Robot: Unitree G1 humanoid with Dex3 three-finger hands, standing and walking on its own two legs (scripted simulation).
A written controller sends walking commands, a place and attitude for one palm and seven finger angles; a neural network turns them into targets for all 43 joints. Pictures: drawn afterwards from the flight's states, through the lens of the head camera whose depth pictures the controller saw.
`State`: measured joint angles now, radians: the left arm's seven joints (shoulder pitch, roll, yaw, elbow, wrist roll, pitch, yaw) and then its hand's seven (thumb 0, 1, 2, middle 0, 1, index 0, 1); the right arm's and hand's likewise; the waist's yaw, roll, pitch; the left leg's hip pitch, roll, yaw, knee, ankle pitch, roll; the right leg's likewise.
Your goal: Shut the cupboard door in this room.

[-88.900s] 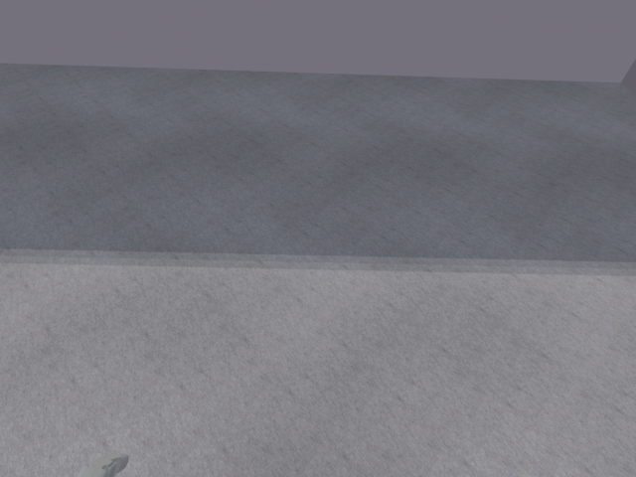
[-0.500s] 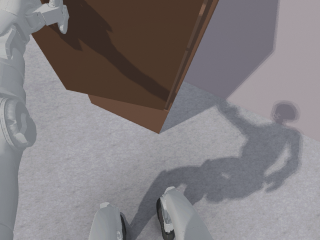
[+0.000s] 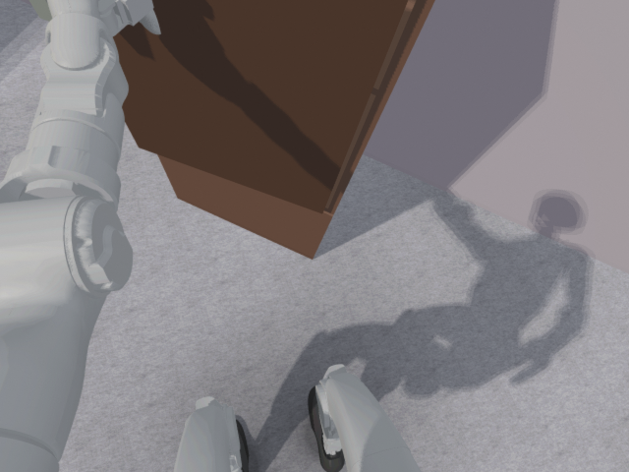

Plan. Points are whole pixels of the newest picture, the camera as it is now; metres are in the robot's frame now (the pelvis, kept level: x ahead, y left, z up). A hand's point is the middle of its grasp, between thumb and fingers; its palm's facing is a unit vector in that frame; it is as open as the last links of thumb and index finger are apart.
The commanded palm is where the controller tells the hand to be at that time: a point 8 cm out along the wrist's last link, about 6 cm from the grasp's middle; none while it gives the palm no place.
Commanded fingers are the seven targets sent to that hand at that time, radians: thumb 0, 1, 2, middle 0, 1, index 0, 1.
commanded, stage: pull the fist back off the door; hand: left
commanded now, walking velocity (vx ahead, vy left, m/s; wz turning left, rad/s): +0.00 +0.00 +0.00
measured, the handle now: out of the picture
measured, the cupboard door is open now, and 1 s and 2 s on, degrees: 5 5 5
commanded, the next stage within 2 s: draw the hand back to the body in 0.66 s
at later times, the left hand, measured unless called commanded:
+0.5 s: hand (145, 71) +0.53 +0.08 +0.11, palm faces -0.03 -1.00 +0.00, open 3.1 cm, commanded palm +0.51 +0.13 +0.13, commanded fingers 0.00 0.90 0.90 -1.30 -1.50 -1.30 -1.50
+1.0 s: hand (97, 94) +0.48 +0.11 +0.14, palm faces -0.01 -1.00 -0.06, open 3.1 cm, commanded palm +0.43 +0.16 +0.16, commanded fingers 0.00 0.90 0.90 -1.30 -1.50 -1.30 -1.50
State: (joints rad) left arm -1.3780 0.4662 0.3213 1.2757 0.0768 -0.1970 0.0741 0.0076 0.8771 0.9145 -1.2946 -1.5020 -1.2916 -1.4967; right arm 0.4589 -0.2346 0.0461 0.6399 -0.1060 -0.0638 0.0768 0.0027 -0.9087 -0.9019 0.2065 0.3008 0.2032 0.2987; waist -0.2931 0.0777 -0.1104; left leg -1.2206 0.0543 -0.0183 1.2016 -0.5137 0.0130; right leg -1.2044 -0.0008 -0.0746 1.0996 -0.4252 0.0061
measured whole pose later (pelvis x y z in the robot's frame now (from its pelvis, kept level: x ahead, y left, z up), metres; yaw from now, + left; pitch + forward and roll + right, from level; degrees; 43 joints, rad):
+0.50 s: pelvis +0.02 -0.02 +0.04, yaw +1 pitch +21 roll -2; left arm -0.95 0.30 0.26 1.16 -0.06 -0.35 -0.04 0.01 0.90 0.90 -1.30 -1.50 -1.29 -1.50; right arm 0.43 -0.28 -0.02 0.63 -0.04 0.01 0.05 0.00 -0.91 -0.90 0.21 0.30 0.20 0.30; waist -0.18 0.04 -0.11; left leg -0.90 0.05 0.00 0.99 -0.47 -0.01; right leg -0.91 0.00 -0.06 0.94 -0.40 -0.01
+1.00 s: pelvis +0.02 -0.01 +0.05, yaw +0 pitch +16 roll -1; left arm -0.68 0.26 0.26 0.91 -0.09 -0.37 -0.08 0.01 0.90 0.90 -1.29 -1.50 -1.29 -1.50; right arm 0.41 -0.24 0.00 0.61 0.01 0.02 0.02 0.01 -0.91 -0.90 0.21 0.30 0.20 0.30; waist -0.12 0.05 -0.12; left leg -0.74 0.05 0.05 0.91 -0.45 0.00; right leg -0.77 0.00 -0.01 0.88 -0.38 0.00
